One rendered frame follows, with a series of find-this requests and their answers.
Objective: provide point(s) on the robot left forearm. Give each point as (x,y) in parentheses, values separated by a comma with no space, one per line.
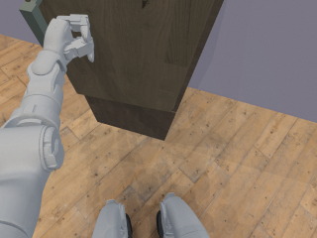
(42,101)

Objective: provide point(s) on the cupboard door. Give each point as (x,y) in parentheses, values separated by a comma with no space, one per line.
(142,48)

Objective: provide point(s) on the handle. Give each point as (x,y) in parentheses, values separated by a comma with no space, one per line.
(35,19)

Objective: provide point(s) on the left robot upper arm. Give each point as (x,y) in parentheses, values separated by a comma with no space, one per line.
(28,155)

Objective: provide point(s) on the left robot hand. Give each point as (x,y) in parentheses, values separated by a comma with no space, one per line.
(59,39)

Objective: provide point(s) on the left robot shin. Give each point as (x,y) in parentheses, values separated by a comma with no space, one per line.
(124,233)

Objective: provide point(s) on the robot left thigh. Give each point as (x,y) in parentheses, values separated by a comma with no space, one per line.
(110,221)

